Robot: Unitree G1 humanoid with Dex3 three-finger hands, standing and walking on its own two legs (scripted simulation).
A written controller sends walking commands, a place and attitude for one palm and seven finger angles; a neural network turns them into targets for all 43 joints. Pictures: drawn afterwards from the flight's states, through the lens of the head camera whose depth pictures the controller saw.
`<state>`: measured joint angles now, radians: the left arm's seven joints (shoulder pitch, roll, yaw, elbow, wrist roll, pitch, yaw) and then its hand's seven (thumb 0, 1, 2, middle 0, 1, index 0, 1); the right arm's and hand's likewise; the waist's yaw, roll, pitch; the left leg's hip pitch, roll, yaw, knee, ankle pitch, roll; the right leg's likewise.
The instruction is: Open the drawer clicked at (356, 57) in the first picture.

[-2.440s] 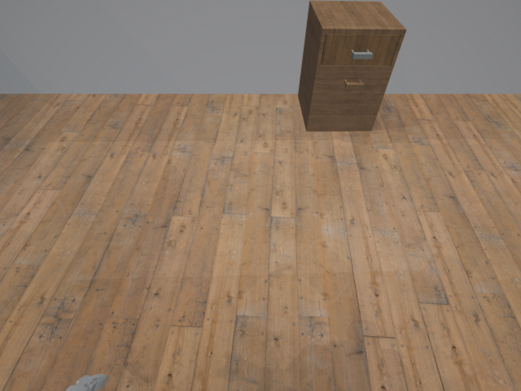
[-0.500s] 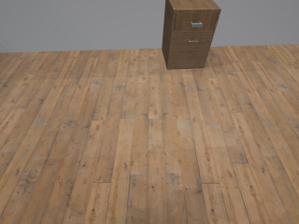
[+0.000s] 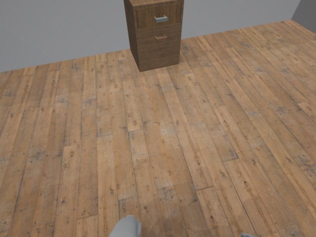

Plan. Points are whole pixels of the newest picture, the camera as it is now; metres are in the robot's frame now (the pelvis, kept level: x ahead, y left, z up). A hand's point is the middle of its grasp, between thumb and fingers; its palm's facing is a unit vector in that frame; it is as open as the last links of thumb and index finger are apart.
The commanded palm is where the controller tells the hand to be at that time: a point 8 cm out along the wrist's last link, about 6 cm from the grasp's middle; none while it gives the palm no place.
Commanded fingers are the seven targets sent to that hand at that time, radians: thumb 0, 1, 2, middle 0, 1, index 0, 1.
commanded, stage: walk to a spot facing it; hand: left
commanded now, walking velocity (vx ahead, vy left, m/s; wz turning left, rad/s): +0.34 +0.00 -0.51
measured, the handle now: (160, 18) +1.74 +0.18 -0.25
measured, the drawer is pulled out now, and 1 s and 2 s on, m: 0.00 0.00 0.00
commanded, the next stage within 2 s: none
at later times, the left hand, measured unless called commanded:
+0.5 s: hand (96, 168) +0.34 +0.27 -0.17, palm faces -0.22 -0.96 -0.20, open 7.4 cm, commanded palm none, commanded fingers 0.00 0.90 0.90 -0.20 -0.30 -0.20 -0.30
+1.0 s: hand (143, 123) +0.56 +0.13 -0.18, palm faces -0.37 -0.91 -0.21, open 7.1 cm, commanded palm none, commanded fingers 0.00 0.90 0.90 -0.20 -0.30 -0.20 -0.30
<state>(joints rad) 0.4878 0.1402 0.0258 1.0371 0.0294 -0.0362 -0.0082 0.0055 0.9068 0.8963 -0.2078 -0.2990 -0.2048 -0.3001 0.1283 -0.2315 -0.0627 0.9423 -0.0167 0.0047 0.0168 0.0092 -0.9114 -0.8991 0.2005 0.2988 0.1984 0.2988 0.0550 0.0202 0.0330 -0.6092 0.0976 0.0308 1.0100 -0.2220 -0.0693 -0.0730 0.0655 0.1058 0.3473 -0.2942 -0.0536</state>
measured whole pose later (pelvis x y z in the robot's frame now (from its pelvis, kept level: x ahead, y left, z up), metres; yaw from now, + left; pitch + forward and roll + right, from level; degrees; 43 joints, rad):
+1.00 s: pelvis +0.42 -0.01 -0.01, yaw -25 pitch +0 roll -1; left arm 0.21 0.18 0.07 1.02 0.02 -0.08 0.02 -0.04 0.96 0.90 -0.21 -0.30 -0.20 -0.30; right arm 0.36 -0.10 -0.05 1.08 -0.02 -0.02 -0.01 0.01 -0.91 -0.90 0.20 0.30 0.20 0.30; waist -0.03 0.01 0.03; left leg -0.49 0.15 0.07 1.20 -0.35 -0.02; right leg -0.19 0.06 -0.14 0.47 -0.29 -0.09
